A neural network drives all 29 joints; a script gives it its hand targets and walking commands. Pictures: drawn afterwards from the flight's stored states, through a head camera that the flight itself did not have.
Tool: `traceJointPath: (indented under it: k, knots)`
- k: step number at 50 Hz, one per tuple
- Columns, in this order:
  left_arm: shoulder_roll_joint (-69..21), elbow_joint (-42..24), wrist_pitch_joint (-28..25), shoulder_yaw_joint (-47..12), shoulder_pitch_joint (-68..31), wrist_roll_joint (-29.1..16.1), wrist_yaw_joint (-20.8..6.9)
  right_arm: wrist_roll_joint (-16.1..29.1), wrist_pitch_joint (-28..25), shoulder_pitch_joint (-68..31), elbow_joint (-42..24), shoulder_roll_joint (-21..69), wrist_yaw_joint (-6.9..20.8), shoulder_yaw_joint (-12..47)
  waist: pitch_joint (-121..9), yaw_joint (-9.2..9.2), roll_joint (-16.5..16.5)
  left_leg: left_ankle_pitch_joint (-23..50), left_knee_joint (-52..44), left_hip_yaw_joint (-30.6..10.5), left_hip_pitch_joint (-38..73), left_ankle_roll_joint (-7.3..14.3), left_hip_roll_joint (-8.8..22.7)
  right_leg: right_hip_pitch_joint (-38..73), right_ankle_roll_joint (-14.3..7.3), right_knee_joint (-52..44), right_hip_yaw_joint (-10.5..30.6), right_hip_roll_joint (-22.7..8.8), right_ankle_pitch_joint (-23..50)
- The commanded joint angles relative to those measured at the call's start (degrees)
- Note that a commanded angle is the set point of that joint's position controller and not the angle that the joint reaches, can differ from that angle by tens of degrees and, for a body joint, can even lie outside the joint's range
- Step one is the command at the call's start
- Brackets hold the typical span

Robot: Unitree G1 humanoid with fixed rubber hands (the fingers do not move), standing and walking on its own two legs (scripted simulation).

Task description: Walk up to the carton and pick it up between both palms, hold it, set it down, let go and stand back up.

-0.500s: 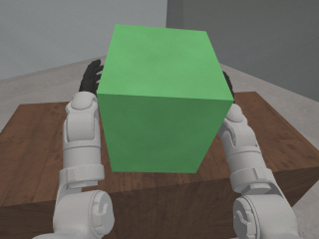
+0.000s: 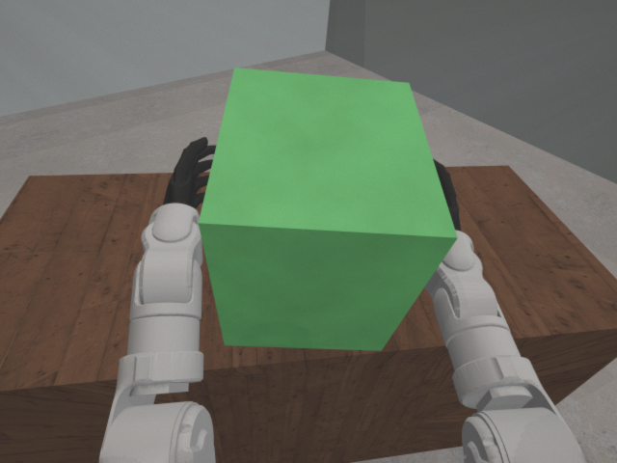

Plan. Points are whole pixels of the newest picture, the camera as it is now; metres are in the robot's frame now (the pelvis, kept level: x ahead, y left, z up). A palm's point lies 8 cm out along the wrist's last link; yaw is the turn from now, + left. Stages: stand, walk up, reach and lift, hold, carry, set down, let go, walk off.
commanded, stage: set down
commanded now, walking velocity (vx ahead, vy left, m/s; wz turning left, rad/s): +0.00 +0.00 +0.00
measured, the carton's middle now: (313, 219) +0.40 -0.01 +0.14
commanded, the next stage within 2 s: none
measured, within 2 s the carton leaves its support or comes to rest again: neither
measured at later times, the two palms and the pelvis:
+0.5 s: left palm (194, 217) +0.39 +0.15 +0.15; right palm (434, 238) +0.37 -0.17 +0.13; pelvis +0.00 +0.00 +0.00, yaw -1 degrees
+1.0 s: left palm (200, 227) +0.41 +0.15 +0.11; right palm (424, 242) +0.39 -0.17 +0.11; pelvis +0.01 +0.00 +0.00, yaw -1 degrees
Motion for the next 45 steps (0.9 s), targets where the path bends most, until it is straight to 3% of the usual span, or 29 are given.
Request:
traceJointPath:
  k: [1,14,21,32,45]
  knots:
    - [-24.8,-1.9,-1.5,-21.8,-28.5,-4.8,-8.6,-0.2,-4.2,-39.9,-14.1,23.4,6.1,15.7,-20.0,-0.37,4.2,25.5,-0.9,3.0,3.8,-3.6,-0.5,6.3,3.8,0.8,-2.3,0.2,22.3]
    - [-27.2,2.7,-7.4,-22.9,-32.0,-5.8,-6.2,-4.5,-8.9,-42.0,-11.2,22.7,8.1,11.5,-25.0,0.28,4.7,30.4,0.5,3.0,7.2,-5.2,0.8,2.2,2.7,0.3,-3.6,1.2,19.7]
    - [-27.4,8.0,-9.7,-20.2,-33.5,-4.8,-5.7,-6.9,-10.0,-42.1,-5.7,23.3,9.0,8.1,-24.7,1.4,4.6,25.7,-1.1,3.8,4.7,-4.7,0.7,2.7,2.7,-0.2,-3.2,0.5,18.1]
    - [-26.8,15.5,-14.5,-15.5,-36.1,-3.6,-5.7,-11.6,-11.4,-42.1,-0.3,25.7,9.9,3.6,-25.8,2.54,3.6,21.4,-2.7,5.4,-0.9,-3.6,0.0,5.9,3.8,1.0,-2.2,-0.5,22.7]
    - [-26.9,21.1,-19.7,-13.1,-38.3,-3.5,-4.9,-15.8,-13.1,-41.3,3.7,28.8,10.7,0.8,-30.1,3.32,3.4,26.1,-1.7,6.1,-2.5,-3.9,0.2,7.2,4.3,2.9,-1.8,-0.4,29.6]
